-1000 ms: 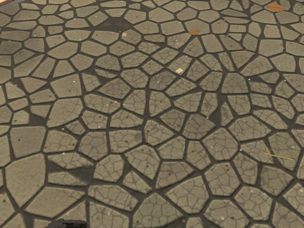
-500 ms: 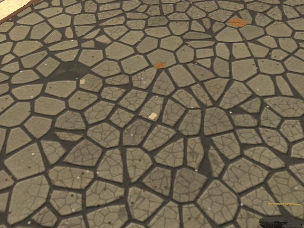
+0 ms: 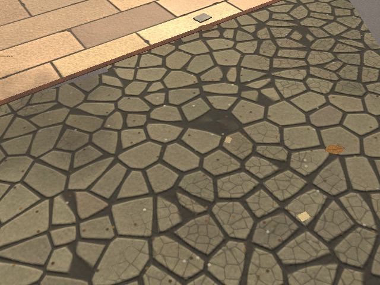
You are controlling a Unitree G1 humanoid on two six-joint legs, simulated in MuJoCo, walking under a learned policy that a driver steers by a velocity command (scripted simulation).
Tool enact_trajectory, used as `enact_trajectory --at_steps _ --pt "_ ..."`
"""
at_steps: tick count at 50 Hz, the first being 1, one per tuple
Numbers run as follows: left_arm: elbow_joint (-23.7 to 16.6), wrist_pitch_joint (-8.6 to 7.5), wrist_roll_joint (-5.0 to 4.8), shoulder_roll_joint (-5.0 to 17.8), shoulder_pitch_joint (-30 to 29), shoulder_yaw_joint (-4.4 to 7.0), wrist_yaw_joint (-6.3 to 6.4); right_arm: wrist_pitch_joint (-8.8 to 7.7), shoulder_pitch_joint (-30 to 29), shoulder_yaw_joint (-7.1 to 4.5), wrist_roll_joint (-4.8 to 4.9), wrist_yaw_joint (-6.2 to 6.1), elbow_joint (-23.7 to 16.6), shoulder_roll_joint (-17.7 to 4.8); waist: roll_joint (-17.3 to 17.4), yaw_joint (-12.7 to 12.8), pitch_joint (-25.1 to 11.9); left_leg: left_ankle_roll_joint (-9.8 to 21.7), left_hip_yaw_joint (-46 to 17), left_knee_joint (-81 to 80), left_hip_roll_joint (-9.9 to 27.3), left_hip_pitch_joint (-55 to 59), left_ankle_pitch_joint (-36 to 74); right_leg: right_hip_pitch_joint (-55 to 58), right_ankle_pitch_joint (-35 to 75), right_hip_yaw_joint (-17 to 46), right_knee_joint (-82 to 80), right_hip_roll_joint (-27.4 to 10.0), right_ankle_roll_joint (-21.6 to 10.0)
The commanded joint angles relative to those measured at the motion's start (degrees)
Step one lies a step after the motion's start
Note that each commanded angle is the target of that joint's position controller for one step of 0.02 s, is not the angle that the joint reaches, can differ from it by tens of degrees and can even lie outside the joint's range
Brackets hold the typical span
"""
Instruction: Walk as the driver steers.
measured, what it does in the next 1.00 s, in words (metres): walks ahead: left foot, then right foot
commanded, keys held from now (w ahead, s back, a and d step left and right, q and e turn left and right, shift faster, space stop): w+q+shift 0.22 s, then w+shift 0.20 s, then w+e+shift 0.58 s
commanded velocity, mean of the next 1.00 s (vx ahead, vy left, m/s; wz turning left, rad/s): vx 0.96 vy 0.00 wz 0.06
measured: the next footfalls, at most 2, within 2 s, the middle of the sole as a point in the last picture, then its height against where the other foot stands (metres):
left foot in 0.20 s outside the picture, level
right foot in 0.68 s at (160, 225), level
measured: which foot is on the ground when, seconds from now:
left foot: up 0.00-0.18, down 0.20-0.66, up 0.68-1.00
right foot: down 0.00-0.22, up 0.24-0.66, down 0.68-1.00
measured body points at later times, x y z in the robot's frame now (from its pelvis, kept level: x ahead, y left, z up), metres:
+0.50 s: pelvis +0.38 +0.16 -0.01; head +0.40 +0.16 +0.44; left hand +0.46 +0.45 -0.09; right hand +0.50 -0.09 -0.13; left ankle +0.25 +0.17 -0.74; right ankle +0.60 +0.08 -0.67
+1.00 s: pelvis +0.87 +0.28 +0.00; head +0.89 +0.28 +0.45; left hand +0.78 +0.56 -0.12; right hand +1.15 +0.12 -0.05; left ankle +1.06 +0.50 -0.68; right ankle +0.75 +0.22 -0.74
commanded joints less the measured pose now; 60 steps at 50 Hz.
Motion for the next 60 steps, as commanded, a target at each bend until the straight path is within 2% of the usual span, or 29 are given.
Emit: enact_trajectory --at_steps 1,5,7,9,10,11,12,13,15,18,23,26,30,31,33,34,35,36,38,39,42,46,51,54,55,56,57,58,60 --pt "-1.5 -1.43 0.11 7.8 1.2 1.97 -0.05 -0.66 -10.9 0.14 0.22 1.18 -6.0 -2.2 -8.8 1.7 11.8 0.6 1.3 -5.2 3.2 -11.7 1.3 3.9 -3.5 5.5 -11.6 -12.8 -6.6" --pt "1.1 -1.22 0.38 8.3 3.8 2.26 0.41 -1.35 -17.6 1.51 0.5 2.31 -7.3 -0.6 -8.7 3.4 15.9 4.6 8.0 -17.9 4.3 -6.8 -2.1 7.4 5.7 -2.9 -13.1 -13.8 -6.0" --pt "2.1 -0.72 0.34 8.9 3.1 2.18 0.54 -1.49 -16.3 2.17 0.53 1.65 -6.8 0.5 -8.9 1.1 15.0 8.2 12.6 -24.2 1.1 1.8 -7.8 8.3 32.5 -8.8 -6.8 -12.7 -4.9" --pt "2.9 0.21 0.04 12.0 3.5 2.65 0.49 -2.0 -5.0 1.1 0.96 -0.11 -3.7 -1.7 -10.6 -5.8 5.2 11.4 17.1 -24.6 -7.4 20.5 -14.0 7.4 71.7 -10.2 12.2 -13.9 -5.2" --pt "2.0 0.51 -0.84 13.9 1.6 3.03 0.18 -2.77 8.1 -0.4 1.2 -0.89 0.1 -4.0 -10.6 -12.6 -2.1 13.3 14.8 -28.4 -10.1 38.5 -11.3 -0.2 73.2 -9.7 28.2 -14.2 -5.0" --pt "0.3 0.0 -0.28 11.2 1.1 2.32 -0.24 -2.76 18.1 -2.78 0.77 -1.91 3.9 -9.3 -5.9 -16.3 -8.3 14.0 3.8 -31.4 -6.2 58.2 -14.9 -16.3 50.0 -8.3 46.9 -11.9 -3.3" --pt "-6.8 -1.16 -1.19 3.1 -0.8 0.36 -1.73 -1.87 13.5 -4.84 1.43 -2.74 3.3 -18.8 15.9 -9.7 -12.5 21.7 -34.8 -48.0 11.4 72.7 -29.1 -42.8 -7.7 -3.5 70.3 2.1 0.6" --pt "-9.0 -2.19 -0.51 6.8 -8.8 0.42 -1.79 -1.69 17.8 -4.74 1.69 -3.38 2.1 -17.2 4.0 -13.9 -16.3 20.7 -42.5 -54.5 13.2 73.1 -26.2 -47.4 -2.6 8.4 73.7 1.0 -0.7" --pt "-8.0 -2.68 -1.57 5.0 -9.5 -0.5 -1.0 -2.94 15.5 -3.13 0.62 -4.82 5.8 -11.9 -2.7 -9.0 -1.4 17.9 -30.7 -53.6 11.9 56.9 -8.1 -46.7 2.0 8.1 67.6 -4.0 -1.9" --pt "-5.4 0.2 0.61 3.4 -3.6 -1.13 -1.51 -5.24 8.3 -0.03 1.01 -4.76 5.6 -4.4 -3.2 -1.7 4.7 16.8 -18.4 -55.7 6.2 36.0 -1.6 -35.1 -0.6 9.2 57.3 -7.2 -2.4" --pt "-9.8 1.47 -0.39 1.4 -16.4 -2.19 -2.58 -8.09 9.9 0.57 2.21 -3.75 8.2 -3.6 -0.4 -3.0 13.7 15.5 -7.4 -66.6 1.9 31.9 5.1 -39.8 14.1 5.0 35.2 -6.9 -1.9" --pt "-9.4 1.0 -1.78 0.1 -19.8 -2.68 -3.82 -9.88 11.3 0.7 3.29 -3.56 9.8 -4.3 -1.5 -4.3 13.0 12.3 -0.6 -72.5 3.0 34.6 17.9 -29.8 29.8 1.6 21.5 -4.0 -5.6" --pt "-6.9 0.98 -2.31 2.4 -17.8 -1.59 -3.75 -9.76 12.8 0.18 1.44 -4.86 12.1 -7.6 0.8 -2.9 8.4 7.3 6.6 -65.7 6.1 52.1 54.8 -25.3 26.2 -1.8 17.0 4.9 -9.2" --pt "-5.9 1.23 -2.23 3.8 -14.2 -1.01 -3.46 -9.04 12.2 -0.13 0.34 -5.6 12.1 -8.7 3.1 -0.8 5.3 5.9 7.5 -58.7 7.2 55.3 67.0 -22.3 21.5 -2.8 18.2 7.4 -9.9" --pt "0.6 1.92 -2.31 7.4 6.9 0.98 -2.68 -6.89 7.4 -0.68 -1.72 -6.86 11.0 -9.8 4.7 9.6 -4.0 4.5 9.0 -30.4 7.9 54.0 77.3 -5.4 13.5 -2.4 19.0 10.7 -12.0" --pt "3.0 2.42 -1.93 10.2 16.7 2.61 -1.84 -6.58 4.4 -0.49 -1.42 -6.97 10.4 -9.3 1.4 15.4 -6.0 4.3 10.7 -6.3 3.8 44.0 65.1 5.9 6.4 2.8 16.4 8.5 -14.5" --pt "3.5 3.02 -0.64 15.2 12.7 3.9 -1.38 -7.55 9.1 2.23 0.14 -5.19 7.5 1.8 -18.9 4.7 -4.3 0.7 7.5 19.8 -7.3 12.0 -3.6 21.2 -2.7 30.7 15.6 -5.2 -23.8" --pt "1.5 3.16 -2.01 14.0 6.6 4.09 -2.05 -9.11 8.5 2.98 0.6 -4.81 4.8 0.1 -19.5 2.8 -11.3 1.2 -2.0 25.1 -10.0 2.8 -15.2 23.8 -7.8 58.2 0.0 -10.8 -28.6" --pt "1.5 2.53 -2.29 8.5 3.2 3.4 -1.98 -10.42 1.9 3.68 -0.02 -4.86 3.6 -3.2 -0.3 0.8 -1.2 2.9 -5.0 14.3 -2.3 3.6 -7.3 10.0 -6.7 49.0 -3.8 -9.3 -24.1" --pt "2.1 2.22 -2.2 6.9 2.6 2.87 -1.62 -10.12 -0.5 4.07 -0.71 -4.8 3.0 -2.6 2.6 -0.9 3.0 2.8 -4.2 8.9 -0.2 6.3 -7.4 1.5 -3.0 43.2 -4.4 -6.4 -21.7" --pt "2.9 0.69 -2.23 6.4 1.8 1.99 -1.28 -6.67 -0.6 5.23 -2.26 -4.55 1.5 -0.6 0.4 -5.4 8.4 -0.1 -2.6 -1.5 2.6 10.3 -10.9 -13.0 4.0 34.0 -6.6 -0.9 -21.1" --pt "2.0 -0.09 -2.74 7.8 1.6 2.82 -1.39 -6.49 -13.7 6.63 -0.48 -3.56 -3.8 0.9 -2.1 -1.7 12.7 -2.7 2.0 -24.5 2.8 15.1 5.9 -21.7 11.3 28.5 -11.8 3.6 -18.8" --pt "3.1 0.0 -3.37 9.5 5.3 3.99 -1.37 -7.05 -18.4 6.29 0.76 -3.82 -5.4 0.4 -5.0 2.8 8.6 -1.4 2.5 -39.5 -0.9 20.7 16.1 -8.8 31.0 29.4 -6.0 2.5 -14.2" --pt "2.6 0.08 -2.6 12.7 3.0 4.73 -0.73 -7.69 -7.1 3.94 1.02 -5.25 -2.3 -4.6 -5.0 -3.1 0.0 0.2 1.9 -43.1 -4.3 36.1 5.5 -2.9 49.2 29.5 10.7 2.7 -10.6" --pt "1.8 -0.24 -2.37 13.8 -0.5 4.9 -0.98 -8.0 4.1 2.69 1.09 -6.14 0.3 -6.8 -4.9 -9.9 -5.5 1.0 0.6 -42.2 -1.8 48.5 2.0 -7.4 47.0 28.6 23.7 4.4 -9.5" --pt "0.2 -1.05 -2.11 8.6 -2.4 3.48 -1.0 -8.16 17.7 0.82 -0.19 -7.52 2.4 -10.9 -0.4 -15.2 -13.5 2.7 -9.2 -40.7 8.9 62.8 -17.0 -15.7 32.5 24.8 41.7 6.6 -9.5" --pt "-2.4 -0.88 -4.88 -0.7 4.1 0.99 -0.89 -7.92 16.7 -0.14 -2.65 -7.34 2.6 -14.9 18.2 -8.8 -20.7 8.1 -40.6 -50.8 26.3 75.5 -33.0 -34.1 -11.8 17.6 58.9 13.0 -7.8" --pt "-2.6 0.07 -3.63 3.6 2.0 0.51 -0.48 -7.21 12.0 -0.7 -1.26 -6.87 2.5 -12.4 16.6 -7.9 -17.3 9.6 -49.2 -55.6 25.4 70.4 -40.8 -41.4 -6.4 14.6 63.7 7.6 -8.9" --pt "-2.4 1.23 -1.49 6.5 -7.8 1.26 -1.4 -6.95 6.6 1.13 -0.72 -6.31 3.3 -3.3 1.5 -8.3 -2.2 7.7 -27.2 -55.5 19.0 54.9 -23.8 -41.7 2.7 11.9 59.1 2.5 -8.2"
Velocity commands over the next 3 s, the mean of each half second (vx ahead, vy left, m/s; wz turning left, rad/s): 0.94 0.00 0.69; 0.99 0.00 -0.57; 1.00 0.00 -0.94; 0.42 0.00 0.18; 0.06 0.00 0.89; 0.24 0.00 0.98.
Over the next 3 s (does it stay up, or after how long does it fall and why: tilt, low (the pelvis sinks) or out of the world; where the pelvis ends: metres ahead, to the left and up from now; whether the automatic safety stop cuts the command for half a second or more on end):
stays up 1.80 0.15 -0.01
